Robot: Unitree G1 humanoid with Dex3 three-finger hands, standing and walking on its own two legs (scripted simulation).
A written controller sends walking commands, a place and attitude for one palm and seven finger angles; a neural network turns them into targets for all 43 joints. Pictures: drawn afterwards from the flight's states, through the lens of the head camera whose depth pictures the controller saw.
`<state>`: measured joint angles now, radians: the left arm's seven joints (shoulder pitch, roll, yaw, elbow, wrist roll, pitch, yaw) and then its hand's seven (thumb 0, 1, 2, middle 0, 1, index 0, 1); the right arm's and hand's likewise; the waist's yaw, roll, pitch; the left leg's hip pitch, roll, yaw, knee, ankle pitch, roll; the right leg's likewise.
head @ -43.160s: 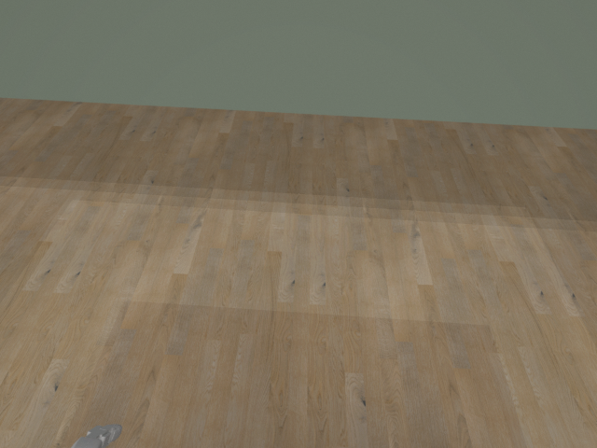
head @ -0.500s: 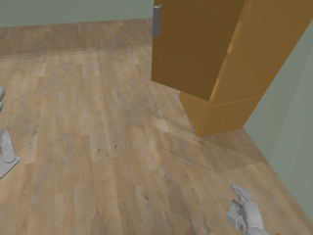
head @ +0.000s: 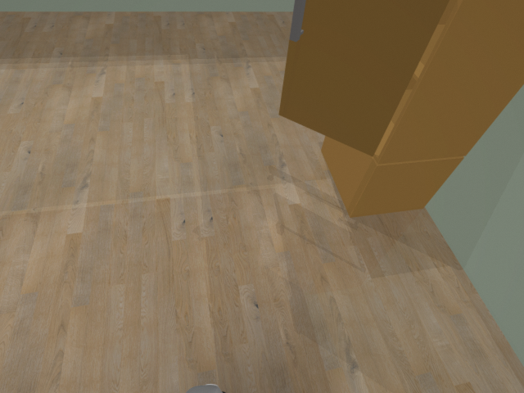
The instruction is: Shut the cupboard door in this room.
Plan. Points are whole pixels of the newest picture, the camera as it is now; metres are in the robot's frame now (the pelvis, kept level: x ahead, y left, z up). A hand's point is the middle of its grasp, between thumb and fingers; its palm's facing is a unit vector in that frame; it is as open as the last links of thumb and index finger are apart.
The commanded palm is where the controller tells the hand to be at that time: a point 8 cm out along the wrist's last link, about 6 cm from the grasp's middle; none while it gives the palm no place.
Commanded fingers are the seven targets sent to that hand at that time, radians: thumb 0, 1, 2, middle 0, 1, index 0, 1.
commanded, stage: let the arm hang, fingers relaxed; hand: left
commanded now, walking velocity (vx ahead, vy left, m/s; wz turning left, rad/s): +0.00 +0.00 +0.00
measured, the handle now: (301, 13) +1.14 -0.06 +0.06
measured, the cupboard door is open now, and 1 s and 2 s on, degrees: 47 47 47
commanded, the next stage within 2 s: look to check the result in 0.64 s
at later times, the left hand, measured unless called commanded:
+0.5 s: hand out of the picture -0.01 +0.16 -0.17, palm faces +0.01 -0.99 -0.15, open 7.3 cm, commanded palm none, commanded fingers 0.00 0.90 0.90 -0.20 -0.30 -0.20 -0.30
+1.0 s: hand out of the picture +0.00 +0.19 -0.16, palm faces -0.01 -0.98 -0.21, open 7.4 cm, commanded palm none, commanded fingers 0.00 0.90 0.90 -0.20 -0.30 -0.20 -0.30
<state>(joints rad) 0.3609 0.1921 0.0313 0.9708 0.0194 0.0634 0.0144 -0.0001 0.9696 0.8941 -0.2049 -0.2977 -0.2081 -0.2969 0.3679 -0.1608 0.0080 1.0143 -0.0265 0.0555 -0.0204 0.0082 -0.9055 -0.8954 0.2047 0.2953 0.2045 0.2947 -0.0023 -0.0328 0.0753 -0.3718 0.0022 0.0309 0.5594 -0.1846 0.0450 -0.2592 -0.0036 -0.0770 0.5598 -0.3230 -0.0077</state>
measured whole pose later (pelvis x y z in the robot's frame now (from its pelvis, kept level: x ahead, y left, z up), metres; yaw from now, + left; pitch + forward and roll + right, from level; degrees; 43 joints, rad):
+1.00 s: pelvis +0.02 +0.01 +0.01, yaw -2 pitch -1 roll +0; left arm 0.32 0.16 0.02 1.14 0.02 0.00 0.03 0.01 0.91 0.90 -0.20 -0.30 -0.20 -0.30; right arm 0.28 -0.15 0.00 1.12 -0.01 0.01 -0.03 0.00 -0.91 -0.90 0.20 0.30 0.20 0.29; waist -0.01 0.01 0.04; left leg -0.23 -0.02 0.07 0.38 -0.13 0.05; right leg -0.15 -0.02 -0.02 0.40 -0.23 0.01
